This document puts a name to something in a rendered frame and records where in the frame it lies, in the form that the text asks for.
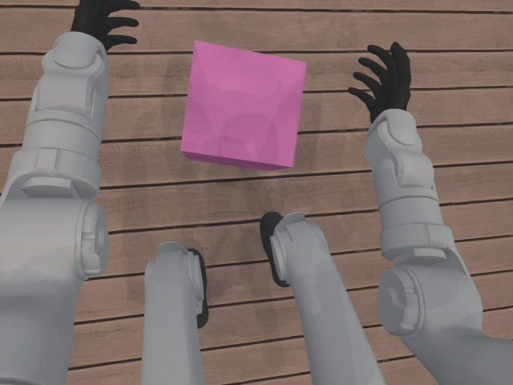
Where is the robot right hand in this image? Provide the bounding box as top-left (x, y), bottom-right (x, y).
top-left (348, 42), bottom-right (411, 124)

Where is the carton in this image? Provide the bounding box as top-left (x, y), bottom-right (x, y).
top-left (180, 40), bottom-right (307, 171)

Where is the robot right forearm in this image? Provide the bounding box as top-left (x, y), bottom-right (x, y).
top-left (363, 109), bottom-right (483, 323)

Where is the left robot upper arm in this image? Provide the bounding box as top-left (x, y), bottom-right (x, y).
top-left (0, 197), bottom-right (109, 385)

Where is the right robot upper arm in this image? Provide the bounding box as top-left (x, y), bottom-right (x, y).
top-left (376, 265), bottom-right (513, 385)

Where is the robot left forearm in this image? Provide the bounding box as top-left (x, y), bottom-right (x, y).
top-left (0, 31), bottom-right (109, 208)

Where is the robot left hand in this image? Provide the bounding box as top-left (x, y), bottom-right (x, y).
top-left (70, 0), bottom-right (140, 52)

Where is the left robot foot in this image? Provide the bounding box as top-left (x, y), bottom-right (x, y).
top-left (187, 249), bottom-right (208, 329)

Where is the robot left thigh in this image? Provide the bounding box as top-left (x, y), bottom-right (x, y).
top-left (140, 250), bottom-right (207, 385)

